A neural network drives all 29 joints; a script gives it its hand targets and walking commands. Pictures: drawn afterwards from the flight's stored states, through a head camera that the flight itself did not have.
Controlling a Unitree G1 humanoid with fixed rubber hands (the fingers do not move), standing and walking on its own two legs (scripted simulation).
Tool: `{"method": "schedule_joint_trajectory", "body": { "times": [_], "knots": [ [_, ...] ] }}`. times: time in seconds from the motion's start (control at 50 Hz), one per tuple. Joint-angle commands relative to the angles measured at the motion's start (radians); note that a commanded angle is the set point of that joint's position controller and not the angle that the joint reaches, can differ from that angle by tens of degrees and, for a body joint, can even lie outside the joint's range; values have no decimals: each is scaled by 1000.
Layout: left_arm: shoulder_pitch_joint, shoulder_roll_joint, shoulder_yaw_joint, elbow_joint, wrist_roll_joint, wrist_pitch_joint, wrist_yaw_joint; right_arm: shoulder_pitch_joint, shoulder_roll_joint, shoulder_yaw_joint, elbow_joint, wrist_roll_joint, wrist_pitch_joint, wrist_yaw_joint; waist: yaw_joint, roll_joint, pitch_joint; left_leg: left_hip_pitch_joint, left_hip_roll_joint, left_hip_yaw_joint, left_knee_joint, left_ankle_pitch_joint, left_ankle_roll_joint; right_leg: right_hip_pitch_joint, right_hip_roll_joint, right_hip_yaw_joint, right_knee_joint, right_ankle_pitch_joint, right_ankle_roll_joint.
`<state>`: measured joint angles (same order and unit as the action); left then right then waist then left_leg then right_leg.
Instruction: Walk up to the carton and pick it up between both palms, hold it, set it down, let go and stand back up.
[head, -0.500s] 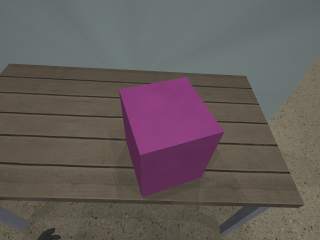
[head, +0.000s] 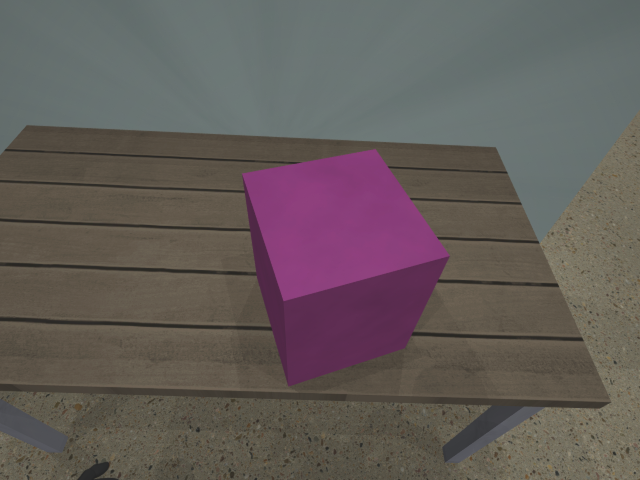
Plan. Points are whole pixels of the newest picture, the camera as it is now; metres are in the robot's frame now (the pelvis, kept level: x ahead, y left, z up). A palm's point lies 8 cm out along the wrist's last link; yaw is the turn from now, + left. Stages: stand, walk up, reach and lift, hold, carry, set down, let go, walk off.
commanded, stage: reach and lift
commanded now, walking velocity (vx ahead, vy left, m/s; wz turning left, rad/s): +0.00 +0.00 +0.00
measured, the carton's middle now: (331, 269) +0.42 -0.01 -0.01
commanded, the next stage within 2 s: none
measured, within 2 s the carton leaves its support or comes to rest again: neither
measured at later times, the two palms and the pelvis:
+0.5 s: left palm out of the picture +0.13 +0.25 -0.07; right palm out of the picture +0.12 -0.32 -0.06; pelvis -0.02 -0.01 +0.01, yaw -2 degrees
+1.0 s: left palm (148, 453) +0.17 +0.20 -0.04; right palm out of the picture +0.13 -0.29 -0.04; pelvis +0.00 +0.00 +0.01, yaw -5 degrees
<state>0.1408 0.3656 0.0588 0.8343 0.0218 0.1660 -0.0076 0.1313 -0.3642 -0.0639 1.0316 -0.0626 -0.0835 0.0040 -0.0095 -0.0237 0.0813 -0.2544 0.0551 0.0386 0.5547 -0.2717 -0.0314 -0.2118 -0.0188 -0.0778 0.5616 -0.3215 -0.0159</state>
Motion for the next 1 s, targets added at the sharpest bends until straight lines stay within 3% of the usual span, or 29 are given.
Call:
{"method": "schedule_joint_trajectory", "body": {
  "times": [0.0,0.08,0.12,0.14,0.2,0.22,0.24,0.28,0.34,0.38,0.4,0.42,0.46,0.5,0.56,0.58,0.6,0.62,0.64,0.66,0.7,0.78,0.8,0.82,0.84,0.86,0.9,0.94,0.98],
  "knots": [
    [-226,93,4,-435,15,280,44,-198,-160,-156,-106,-12,-105,82,-33,35,-121,104,-12,9,20,-4,-2,-171,29,-19,-25,82,-52],
    [-65,43,2,-587,22,310,53,-80,-221,-122,-162,60,-120,92,-3,130,-389,317,-10,-5,72,398,-31,-65,76,-39,-28,326,-46],
    [21,24,25,-605,43,294,64,-48,-285,-108,-165,91,-137,106,21,135,-459,438,-7,-40,81,640,-53,-50,92,-48,-45,434,-42],
    [52,21,44,-603,51,285,63,-25,-293,-101,-147,109,-152,107,16,150,-452,477,-8,-48,80,718,-62,-60,92,-42,-52,456,-44],
    [78,-11,82,-544,80,276,70,-66,-276,-63,-134,119,-149,119,31,71,-329,354,-28,-44,7,619,-42,-26,78,-29,-96,478,-33],
    [72,-15,92,-540,87,272,71,-92,-281,-62,-151,124,-147,120,48,39,-271,300,-31,-36,-27,533,-23,8,71,-19,-120,461,-30],
    [62,-9,107,-500,89,265,67,-97,-271,-66,-182,113,-133,119,47,-21,-176,227,-45,-16,-72,402,5,34,67,-2,-141,419,-26],
    [7,-21,107,-476,90,243,64,-119,-221,-34,-205,114,-123,119,38,-76,-60,146,-57,1,-107,303,31,24,51,24,-149,420,-1],
    [-98,-30,92,-456,68,215,62,-102,-168,-23,-247,79,-81,121,11,-131,94,98,-68,24,-173,69,61,-45,22,64,-222,169,5],
    [-144,-41,64,-476,53,207,66,-111,-140,-15,-279,78,-41,132,9,-103,114,100,-76,31,-179,-6,65,-99,11,87,-245,39,3],
    [-156,-36,67,-476,46,201,67,-101,-133,-13,-313,76,-28,136,12,-117,105,112,-75,37,-178,-22,67,-93,4,97,-260,-4,6],
    [-168,-32,74,-497,42,187,74,-94,-121,-11,-327,69,-24,135,12,-93,79,115,-79,33,-168,-21,70,-81,-4,116,-266,-26,2],
    [-169,-24,77,-594,22,151,85,-73,-110,-24,-392,70,-26,136,41,-56,3,140,-79,41,-170,1,56,-68,-14,113,-267,-11,10],
    [-169,-37,48,-673,0,110,105,-55,-104,-55,-422,90,-56,136,27,-4,-82,182,-80,26,-172,20,45,-51,-2,88,-247,58,-4],
    [-84,-51,21,-727,-26,67,121,-24,-123,-80,-479,99,-87,133,27,31,-180,210,-61,32,-165,23,29,-16,1,76,-236,68,-1],
    [-87,-45,16,-751,-30,48,131,-43,-133,-78,-505,105,-100,137,36,43,-216,191,-58,45,-152,1,37,-15,0,83,-227,15,-8],
    [-66,-51,-3,-714,-38,49,134,-55,-152,-100,-512,102,-109,139,18,18,-200,153,-55,41,-154,-22,39,0,8,80,-228,-20,-12],
    [-57,-55,3,-705,-25,50,138,-44,-135,-87,-509,110,-108,139,26,32,-184,131,-58,45,-151,-31,38,-8,-5,104,-235,-56,-11],
    [-55,-60,-2,-702,-35,49,141,-56,-131,-88,-538,114,-110,141,26,-2,-183,122,-58,48,-153,-57,43,-18,-7,104,-240,-112,-11],
    [-39,-69,5,-692,-34,49,145,-54,-137,-81,-536,122,-106,147,45,-20,-196,121,-55,43,-157,-50,44,-21,-7,101,-246,-117,-13],
    [-4,-87,7,-660,-29,44,150,-47,-152,-88,-560,130,-111,151,54,-66,-175,123,-56,36,-165,-24,41,-28,-8,102,-256,-94,-11],
    [46,-144,8,-643,-16,33,162,-13,-170,-68,-523,159,-92,169,48,-87,-124,148,-48,19,-212,38,44,-10,17,80,-257,32,-8],
    [62,-166,2,-632,-3,24,166,-24,-182,-61,-510,164,-94,175,60,-105,-87,147,-43,19,-225,57,43,-23,23,67,-264,70,-13],
    [84,-182,-4,-619,3,22,167,-5,-195,-57,-469,182,-94,184,52,-78,-77,181,-44,6,-232,113,34,-40,34,60,-266,136,-17],
    [77,-198,-12,-617,10,15,168,-27,-218,-66,-461,187,-96,195,41,-94,-74,207,-44,-11,-238,118,28,-56,40,58,-271,150,-25],
    [95,-210,-14,-624,22,8,173,-17,-219,-47,-461,194,-95,207,55,-89,-48,199,-41,-6,-245,128,26,-49,39,55,-284,150,-30],
    [97,-239,-23,-625,32,-19,173,-19,-240,-39,-453,213,-103,221,49,-104,-40,208,-33,-17,-252,147,22,-41,46,52,-288,162,-32],
    [118,-271,-41,-670,40,-41,186,-34,-253,-39,-456,244,-126,241,63,-61,-63,227,-33,-25,-250,178,5,-36,51,53,-298,175,-49],
    [98,-271,-42,-733,35,-79,192,-38,-256,-22,-481,280,-157,246,56,-66,-100,264,-29,-31,-237,224,4,-28,52,59,-299,216,-48]
  ]
}}
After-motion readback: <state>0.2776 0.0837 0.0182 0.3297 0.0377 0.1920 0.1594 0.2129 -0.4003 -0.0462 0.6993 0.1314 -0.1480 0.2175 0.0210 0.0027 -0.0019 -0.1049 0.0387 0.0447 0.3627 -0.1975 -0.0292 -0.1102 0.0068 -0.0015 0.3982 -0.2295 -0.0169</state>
